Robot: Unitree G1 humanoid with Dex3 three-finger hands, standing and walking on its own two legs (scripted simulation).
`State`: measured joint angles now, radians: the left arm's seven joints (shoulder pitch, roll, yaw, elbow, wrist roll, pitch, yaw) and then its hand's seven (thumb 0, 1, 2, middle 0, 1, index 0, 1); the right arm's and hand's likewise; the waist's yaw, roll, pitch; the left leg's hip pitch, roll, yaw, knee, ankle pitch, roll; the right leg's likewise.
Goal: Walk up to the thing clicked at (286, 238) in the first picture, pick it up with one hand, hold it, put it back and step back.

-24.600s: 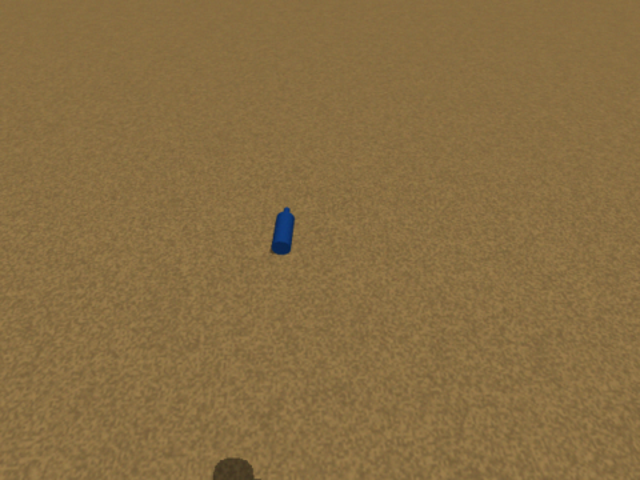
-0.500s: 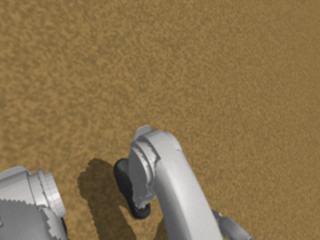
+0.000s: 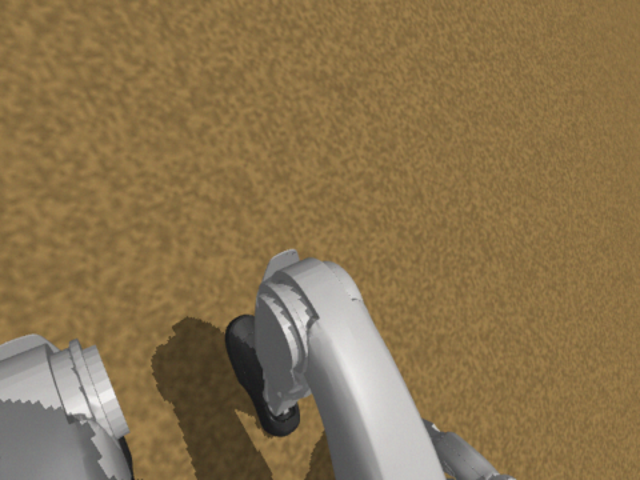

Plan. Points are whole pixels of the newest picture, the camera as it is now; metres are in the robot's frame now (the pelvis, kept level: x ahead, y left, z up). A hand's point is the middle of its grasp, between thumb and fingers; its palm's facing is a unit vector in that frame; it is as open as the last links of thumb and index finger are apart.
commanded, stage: settle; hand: left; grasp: from above
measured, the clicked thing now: out of the picture +0.45 +0.37 -0.27
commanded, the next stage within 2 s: lift in 0.78 s
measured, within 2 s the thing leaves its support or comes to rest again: leaves its support in 0.22 s
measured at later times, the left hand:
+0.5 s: hand out of the picture +0.45 +0.35 -0.18, palm faces -0.43 -0.10 -0.90, open 10.6 cm
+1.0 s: hand out of the picture +0.45 +0.35 -0.12, palm faces -0.45 -0.10 -0.89, open 10.7 cm
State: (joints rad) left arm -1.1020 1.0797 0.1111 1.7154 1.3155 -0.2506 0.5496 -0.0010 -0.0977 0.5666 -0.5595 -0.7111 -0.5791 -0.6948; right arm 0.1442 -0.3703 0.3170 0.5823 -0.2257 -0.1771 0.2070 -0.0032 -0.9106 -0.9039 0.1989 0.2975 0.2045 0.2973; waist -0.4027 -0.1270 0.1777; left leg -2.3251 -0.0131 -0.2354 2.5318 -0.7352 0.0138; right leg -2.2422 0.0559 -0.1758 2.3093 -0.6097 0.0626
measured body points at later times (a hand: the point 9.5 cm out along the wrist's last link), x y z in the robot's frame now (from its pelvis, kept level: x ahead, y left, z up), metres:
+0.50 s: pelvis +0.01 +0.00 +0.02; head +0.26 +0.13 +0.37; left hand +0.47 +0.36 -0.13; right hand +0.10 -0.27 -0.06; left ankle +0.06 +0.12 -0.28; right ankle +0.13 -0.12 -0.28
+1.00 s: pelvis +0.00 -0.01 +0.04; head +0.24 +0.10 +0.41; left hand +0.47 +0.35 -0.06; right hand +0.07 -0.28 -0.05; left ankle +0.06 +0.12 -0.28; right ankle +0.13 -0.12 -0.28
